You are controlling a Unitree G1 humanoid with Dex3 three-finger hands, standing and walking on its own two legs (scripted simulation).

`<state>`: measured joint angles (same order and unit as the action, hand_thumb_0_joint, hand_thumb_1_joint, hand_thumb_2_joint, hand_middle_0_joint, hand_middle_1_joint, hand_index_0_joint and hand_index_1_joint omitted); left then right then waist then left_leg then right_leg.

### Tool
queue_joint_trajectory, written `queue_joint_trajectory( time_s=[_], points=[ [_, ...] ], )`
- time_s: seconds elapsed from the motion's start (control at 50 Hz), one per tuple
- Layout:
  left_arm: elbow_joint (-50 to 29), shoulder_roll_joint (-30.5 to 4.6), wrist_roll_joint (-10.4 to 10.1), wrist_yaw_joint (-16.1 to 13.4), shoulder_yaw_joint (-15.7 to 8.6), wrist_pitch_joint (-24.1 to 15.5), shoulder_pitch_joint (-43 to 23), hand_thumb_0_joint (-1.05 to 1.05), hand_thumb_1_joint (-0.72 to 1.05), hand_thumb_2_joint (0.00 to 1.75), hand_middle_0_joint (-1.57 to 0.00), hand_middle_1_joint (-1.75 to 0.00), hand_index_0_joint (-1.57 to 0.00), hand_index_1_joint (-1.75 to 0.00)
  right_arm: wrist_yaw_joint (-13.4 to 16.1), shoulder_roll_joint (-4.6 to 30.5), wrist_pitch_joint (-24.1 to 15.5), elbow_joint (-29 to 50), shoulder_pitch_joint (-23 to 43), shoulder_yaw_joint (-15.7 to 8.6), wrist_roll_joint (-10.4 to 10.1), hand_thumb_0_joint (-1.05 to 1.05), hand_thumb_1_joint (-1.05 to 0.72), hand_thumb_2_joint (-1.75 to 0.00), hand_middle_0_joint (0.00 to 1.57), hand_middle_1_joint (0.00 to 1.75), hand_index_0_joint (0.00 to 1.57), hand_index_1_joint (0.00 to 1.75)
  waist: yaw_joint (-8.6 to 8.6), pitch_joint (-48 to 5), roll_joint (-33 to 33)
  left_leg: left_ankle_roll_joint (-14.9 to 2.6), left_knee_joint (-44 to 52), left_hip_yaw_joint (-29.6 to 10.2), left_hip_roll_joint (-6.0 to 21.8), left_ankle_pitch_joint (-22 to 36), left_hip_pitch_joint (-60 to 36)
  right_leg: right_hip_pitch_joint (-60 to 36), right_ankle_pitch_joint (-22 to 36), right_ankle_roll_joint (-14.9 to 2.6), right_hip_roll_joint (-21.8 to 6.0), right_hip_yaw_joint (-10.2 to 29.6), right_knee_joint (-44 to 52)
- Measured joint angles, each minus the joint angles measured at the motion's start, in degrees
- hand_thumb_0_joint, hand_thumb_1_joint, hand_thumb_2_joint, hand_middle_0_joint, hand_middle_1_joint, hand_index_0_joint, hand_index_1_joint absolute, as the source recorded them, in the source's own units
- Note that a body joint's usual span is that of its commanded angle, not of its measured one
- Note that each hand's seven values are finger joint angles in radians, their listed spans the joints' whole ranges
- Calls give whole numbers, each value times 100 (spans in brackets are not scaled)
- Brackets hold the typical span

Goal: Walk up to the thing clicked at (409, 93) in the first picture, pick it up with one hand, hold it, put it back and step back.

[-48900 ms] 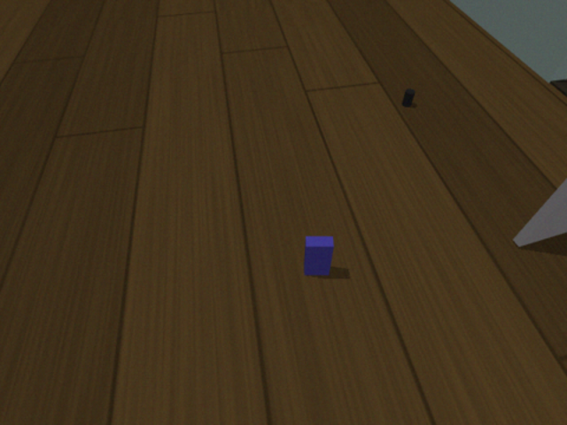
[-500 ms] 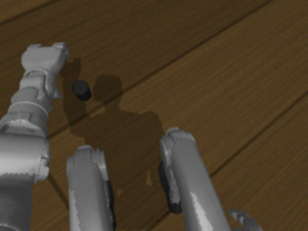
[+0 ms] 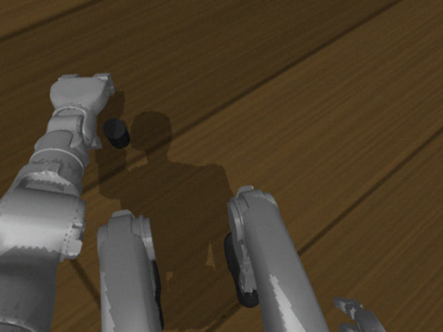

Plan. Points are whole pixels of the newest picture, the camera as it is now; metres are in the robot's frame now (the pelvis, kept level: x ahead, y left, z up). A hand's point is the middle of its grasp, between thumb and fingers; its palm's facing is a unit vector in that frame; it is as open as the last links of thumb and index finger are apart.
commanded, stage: withdraw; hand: left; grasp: from above
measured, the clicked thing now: (117, 134) +0.55 +0.16 -0.36
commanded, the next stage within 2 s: none
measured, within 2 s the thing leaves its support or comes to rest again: neither
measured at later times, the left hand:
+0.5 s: hand (69, 111) +0.51 +0.20 -0.11, palm faces -0.48 -0.04 -0.87, open 12.0 cm
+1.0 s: hand (58, 134) +0.48 +0.22 -0.12, palm faces -0.55 -0.06 -0.83, open 11.5 cm
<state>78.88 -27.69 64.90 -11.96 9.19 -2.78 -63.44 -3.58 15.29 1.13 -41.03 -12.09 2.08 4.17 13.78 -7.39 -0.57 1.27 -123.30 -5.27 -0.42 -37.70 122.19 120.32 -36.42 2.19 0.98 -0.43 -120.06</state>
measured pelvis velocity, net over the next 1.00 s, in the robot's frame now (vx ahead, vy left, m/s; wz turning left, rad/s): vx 0.00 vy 0.00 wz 0.01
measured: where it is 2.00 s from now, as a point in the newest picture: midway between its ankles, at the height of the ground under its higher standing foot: (199, 295)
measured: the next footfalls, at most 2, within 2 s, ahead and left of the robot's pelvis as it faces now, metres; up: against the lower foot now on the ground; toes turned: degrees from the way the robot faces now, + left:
none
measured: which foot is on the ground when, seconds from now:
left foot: down 0.00-1.00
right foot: down 0.00-1.00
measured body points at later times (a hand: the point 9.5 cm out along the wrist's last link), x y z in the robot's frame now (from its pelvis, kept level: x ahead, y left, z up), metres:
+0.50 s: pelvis +0.00 +0.00 +0.00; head +0.22 +0.03 +0.39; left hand +0.53 +0.20 -0.06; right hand +0.03 -0.27 -0.13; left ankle +0.09 +0.13 -0.37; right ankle +0.10 -0.13 -0.37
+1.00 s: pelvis +0.00 +0.00 +0.01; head +0.22 +0.03 +0.40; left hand +0.50 +0.22 -0.07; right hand +0.04 -0.26 -0.12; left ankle +0.09 +0.13 -0.37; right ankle +0.10 -0.13 -0.37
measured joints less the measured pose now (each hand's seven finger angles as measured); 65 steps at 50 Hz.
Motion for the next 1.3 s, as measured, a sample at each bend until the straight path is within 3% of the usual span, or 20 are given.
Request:
queue_joint_trajectory(
  time_s=[0.08, 0.12, 0.18, 0.26, 0.34, 0.4, 0.46, 0.54, 0.64, 0.68, 0.76, 0.84, 0.94, 1.0, 1.04, 1.1, 1.18, 1.24, 1.3],
  points=[
    [-347, 27, 466, -677, -324, 74, 248, 0, -20, 73, -34, -74, -35, -73, 6, -19, 15, 80, -29, -105, 31, 1, -91, -89, 20, 30, 20, 30, 162, -10, -57, 5, -176, 25, -13, -50, 149, 156, -54, 4, -3, 33, -191],
    [-292, 20, 522, -932, -441, 276, 239, 0, -19, 72, -35, -73, -36, -72, 7, -52, 34, 106, -22, -108, 54, 1, -91, -89, 20, 30, 20, 30, 209, -36, -77, 0, -209, 56, 10, -67, 166, 204, -56, 36, 21, 69, -240],
    [27, -67, 387, -1090, -568, 623, 72, 0, -19, 72, -37, -71, -38, -71, 5, -117, 50, 82, 50, -36, 74, 1, -91, -90, 20, 30, 20, 30, 237, -69, -139, -10, -182, 63, 53, -53, 170, 241, -7, 66, 63, 78, -209],
    [244, -272, 24, -743, -696, 881, -48, 0, -17, 70, -39, -69, -40, -69, -20, -166, 49, 15, 88, 42, 68, 1, -91, -90, 20, 30, 20, 30, 182, -118, -250, -28, -133, 77, 89, -41, 150, 247, 32, 64, 96, 88, -159],
    [219, -462, -262, -171, -697, 790, -5, 0, -15, 68, -42, -66, -43, -66, -30, -168, 80, -7, 16, 35, 38, 1, -92, -90, 20, 30, 20, 30, 38, -143, -299, -40, -154, 95, 96, -102, 47, 154, -26, 64, 100, 105, -186],
    [114, -447, -413, 184, -388, 650, -17, 0, -15, 68, -42, -66, -42, -66, -16, -148, 81, -37, -70, 7, -8, 1, -91, -90, 20, 30, 20, 30, -109, -155, -258, -25, -143, 106, 77, -119, -3, 97, -64, 51, 79, 114, -190],
    [66, -323, -459, 347, -64, 437, -139, 0, -16, 69, -40, -68, -41, -68, -13, -133, 55, -92, -85, 21, -40, 1, -91, -90, 20, 30, 20, 30, -192, -108, -148, -15, -110, 90, 51, -99, -29, 52, -65, 36, 53, 97, -158],
    [-73, -118, -224, 276, 133, 156, -256, 0, -17, 70, -39, -70, -39, -70, -19, -103, 7, -72, -43, 30, -22, 1, -91, -89, 20, 30, 20, 30, -117, -22, -31, 6, -103, 17, 8, -57, 14, 40, -47, 15, 14, 25, -120],
    [-322, -71, 347, -301, -332, 177, -72, 0, -17, 71, -39, -70, -40, -70, -14, -15, 77, 147, -32, -50, -9, 0, -91, -89, 20, 30, 20, 30, 151, -33, -97, 8, -165, -19, -9, -73, 79, 70, -66, 2, 3, -11, -149],
    [-290, -85, 421, -512, -453, 374, -34, 0, -16, 70, -40, -69, -40, -69, 3, 0, 136, 213, -53, -71, -16, 0, -91, -90, 20, 30, 20, 30, 203, -91, -138, -7, -147, 12, 14, -87, 69, 82, -65, 22, 22, 20, -139],
    [-67, -167, 216, -616, -533, 791, 14, 0, -14, 68, -42, -65, -43, -65, 35, -29, 211, 180, -29, -24, -63, 1, -91, -90, 20, 30, 20, 30, 184, -200, -214, -39, -19, 64, 82, -91, -26, 39, -24, 67, 77, 66, -17],
    [-69, -286, -152, -181, -520, 908, 275, 0, -11, 65, -46, -60, -46, -61, 25, -71, 243, 164, -68, -18, -109, 1, -92, -90, 20, 30, 20, 30, 23, -279, -297, -60, 111, 101, 114, -95, -154, -62, -11, 65, 97, 95, 102],
    [-225, -290, -561, 367, -249, 621, 526, 0, -8, 62, -48, -58, -48, -59, 12, -76, 189, 145, -115, -21, -132, 1, -91, -90, 20, 30, 20, 30, -264, -180, -224, -67, 167, 121, 88, -82, -287, -203, -24, 59, 69, 110, 139],
    [-246, -205, -568, 453, 20, 287, 453, 0, -9, 63, -46, -60, -46, -60, 9, -76, 96, 66, -62, 1, -116, 1, -91, -90, 20, 30, 20, 30, -341, -86, -71, -41, 137, 99, 48, -38, -245, -184, -11, 41, 36, 91, 102],
    [-239, -146, -385, 349, 148, 32, 356, 0, -10, 64, -45, -62, -45, -62, 4, -72, 24, 23, 15, 10, -74, 1, -91, -89, 20, 30, 20, 30, -310, -25, 12, -21, 70, 55, 12, -12, -164, -137, -6, 28, 9, 52, 47],
    [-131, -88, 53, -84, 103, -240, 196, 0, -12, 66, -43, -64, -44, -64, -1, -51, -62, -28, 164, -1, 5, 1, -91, -89, 20, 30, 20, 30, -141, 43, 61, -3, -89, -19, -46, 7, 1, -34, -18, 7, -30, -14, -79],
    [96, -43, 556, -815, -148, -123, -72, 0, -14, 67, -42, -66, -43, -66, -11, -58, -119, 3, 265, -67, 126, 0, -91, -89, 20, 30, 20, 30, 157, 59, 65, -2, -274, -7, -76, 13, 219, 171, -33, -10, -43, 5, -270],
    [415, -84, 645, -1222, -430, 252, -378, 0, -14, 67, -42, -65, -43, -65, -60, -62, -137, 77, 250, -37, 193, 0, -91, -90, 20, 30, 20, 30, 334, 23, 18, -18, -336, 25, -45, 15, 354, 335, -7, 28, -8, 44, -338],
    [759, -199, 530, -1308, -599, 673, -659, 0, -13, 66, -43, -64, -44, -64, -119, -59, -114, 72, 211, 49, 204, 0, -91, -90, 20, 30, 20, 30, 424, -38, -95, -34, -357, 32, 5, 5, 457, 469, 29, 63, 43, 55, -345]
  ],
)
